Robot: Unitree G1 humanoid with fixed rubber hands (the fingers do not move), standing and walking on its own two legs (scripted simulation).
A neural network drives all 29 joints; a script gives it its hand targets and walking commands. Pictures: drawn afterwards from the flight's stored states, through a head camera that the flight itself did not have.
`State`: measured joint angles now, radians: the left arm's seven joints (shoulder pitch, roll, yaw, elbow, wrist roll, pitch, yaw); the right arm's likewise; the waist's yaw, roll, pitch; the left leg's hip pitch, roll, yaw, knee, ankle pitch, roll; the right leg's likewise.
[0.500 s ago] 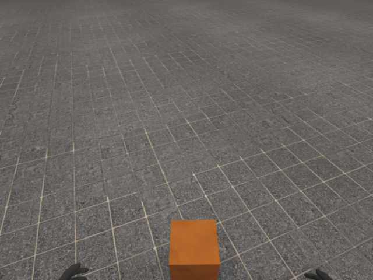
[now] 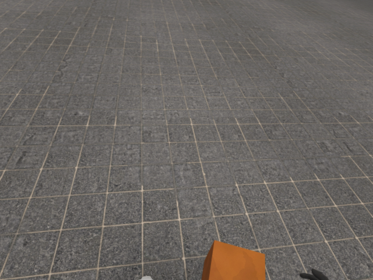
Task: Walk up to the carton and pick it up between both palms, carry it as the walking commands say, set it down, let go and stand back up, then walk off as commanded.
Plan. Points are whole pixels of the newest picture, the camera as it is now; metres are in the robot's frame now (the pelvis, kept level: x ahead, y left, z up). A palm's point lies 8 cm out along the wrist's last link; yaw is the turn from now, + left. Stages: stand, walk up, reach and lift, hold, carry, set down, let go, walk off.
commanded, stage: walk off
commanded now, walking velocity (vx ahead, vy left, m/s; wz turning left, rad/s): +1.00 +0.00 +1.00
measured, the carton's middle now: out of the picture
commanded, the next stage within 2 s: none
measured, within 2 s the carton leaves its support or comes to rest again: rests again in 0.58 s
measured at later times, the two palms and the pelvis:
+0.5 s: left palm (41, 171) +0.44 +0.42 -0.08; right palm (244, 239) +0.24 -0.11 -0.01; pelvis +0.29 +0.17 +0.04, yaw +23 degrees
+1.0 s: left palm out of the picture +0.53 +0.82 -0.16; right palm (84, 85) +0.96 +0.48 -0.12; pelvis +0.66 +0.54 -0.05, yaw +45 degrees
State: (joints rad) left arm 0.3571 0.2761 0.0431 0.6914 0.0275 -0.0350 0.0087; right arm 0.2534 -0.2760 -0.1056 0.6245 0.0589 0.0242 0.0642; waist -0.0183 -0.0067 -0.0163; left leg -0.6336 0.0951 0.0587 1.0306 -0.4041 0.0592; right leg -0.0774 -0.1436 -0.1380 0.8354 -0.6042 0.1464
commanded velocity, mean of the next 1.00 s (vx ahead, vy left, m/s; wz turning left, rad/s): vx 1.00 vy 0.00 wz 1.00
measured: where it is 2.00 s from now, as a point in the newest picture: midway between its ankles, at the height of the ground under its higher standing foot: outside the picture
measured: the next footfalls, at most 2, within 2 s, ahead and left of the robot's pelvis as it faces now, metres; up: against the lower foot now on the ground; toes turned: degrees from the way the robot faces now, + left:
right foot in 0.28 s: +0.18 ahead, -0.14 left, +0.15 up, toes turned +2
right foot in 0.62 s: +0.49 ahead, +0.07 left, +0.00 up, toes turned +24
